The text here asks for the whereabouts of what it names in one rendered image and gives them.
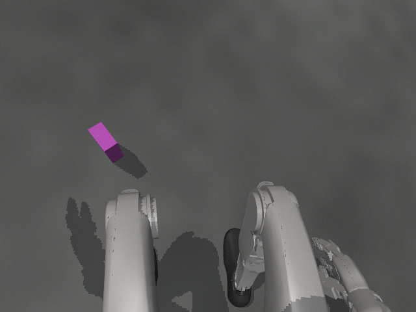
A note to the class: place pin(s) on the right robot foot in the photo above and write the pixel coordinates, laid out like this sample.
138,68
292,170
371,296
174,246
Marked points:
231,254

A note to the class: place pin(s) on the right robot arm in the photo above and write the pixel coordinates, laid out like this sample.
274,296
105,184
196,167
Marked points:
366,300

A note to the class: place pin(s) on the right robot hand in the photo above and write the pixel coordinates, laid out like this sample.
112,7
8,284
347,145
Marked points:
343,268

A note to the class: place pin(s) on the carton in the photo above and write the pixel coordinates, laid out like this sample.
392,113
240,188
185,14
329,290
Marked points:
106,142

